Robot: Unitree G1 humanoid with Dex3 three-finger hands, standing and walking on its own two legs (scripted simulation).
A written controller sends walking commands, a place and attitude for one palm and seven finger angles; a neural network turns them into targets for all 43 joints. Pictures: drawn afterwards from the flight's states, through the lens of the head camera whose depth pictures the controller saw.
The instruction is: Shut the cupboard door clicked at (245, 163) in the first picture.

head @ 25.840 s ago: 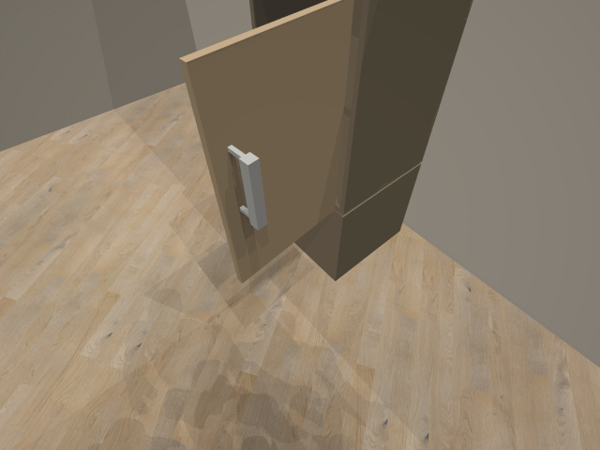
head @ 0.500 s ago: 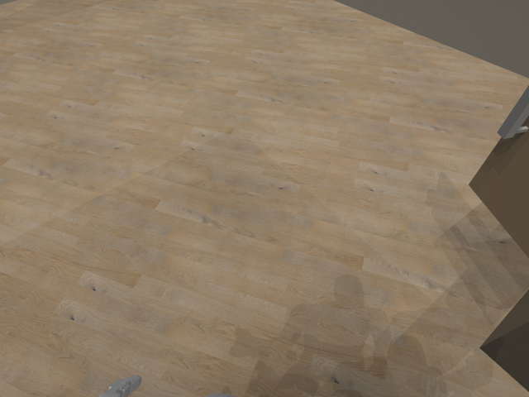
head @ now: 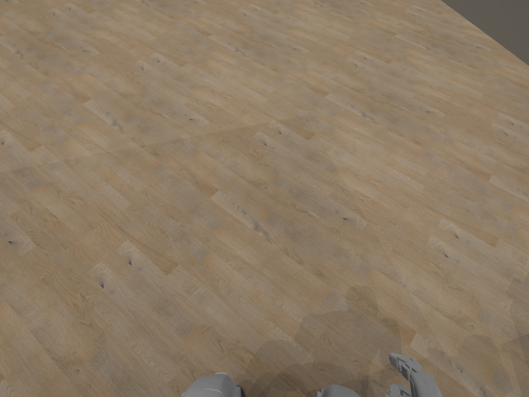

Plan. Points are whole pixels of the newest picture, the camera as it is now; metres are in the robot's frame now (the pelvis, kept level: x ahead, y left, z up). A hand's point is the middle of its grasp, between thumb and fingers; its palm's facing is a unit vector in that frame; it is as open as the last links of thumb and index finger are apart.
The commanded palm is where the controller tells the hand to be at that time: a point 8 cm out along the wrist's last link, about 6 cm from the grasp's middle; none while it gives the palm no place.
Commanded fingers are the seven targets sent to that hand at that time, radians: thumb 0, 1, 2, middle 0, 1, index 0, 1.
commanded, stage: walk to a spot facing it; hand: left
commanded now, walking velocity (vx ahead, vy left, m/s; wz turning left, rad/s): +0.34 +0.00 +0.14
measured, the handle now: out of the picture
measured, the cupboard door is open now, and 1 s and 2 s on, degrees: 65 65 65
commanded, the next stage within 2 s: turn to face it in 0.16 s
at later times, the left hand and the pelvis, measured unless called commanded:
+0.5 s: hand (216, 289) +0.30 +0.12 -0.15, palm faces -0.02 -0.98 -0.19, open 7.3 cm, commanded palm none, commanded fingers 0.00 0.90 0.90 -0.20 -0.30 -0.20 -0.30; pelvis +0.21 -0.04 +0.01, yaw -1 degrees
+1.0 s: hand (197, 240) +0.40 +0.18 -0.15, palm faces -0.22 -0.95 -0.21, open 7.3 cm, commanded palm none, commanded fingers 0.00 0.90 0.90 -0.20 -0.30 -0.20 -0.30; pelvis +0.27 -0.01 +0.02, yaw -18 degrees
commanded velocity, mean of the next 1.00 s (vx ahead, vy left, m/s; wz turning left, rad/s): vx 0.06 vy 0.00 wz -0.44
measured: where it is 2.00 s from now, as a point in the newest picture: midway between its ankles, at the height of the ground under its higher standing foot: (271, 349)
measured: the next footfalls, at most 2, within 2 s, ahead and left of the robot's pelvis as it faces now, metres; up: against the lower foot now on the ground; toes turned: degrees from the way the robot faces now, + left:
right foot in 0.36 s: +0.29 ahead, -0.14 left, +0.00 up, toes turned -3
left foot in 0.78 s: +0.34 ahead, +0.10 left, +0.00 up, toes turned -9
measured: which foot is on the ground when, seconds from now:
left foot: down 0.00-0.38, up 0.40-0.76, down 0.78-1.00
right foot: up 0.00-0.34, down 0.36-0.78, up 0.80-1.00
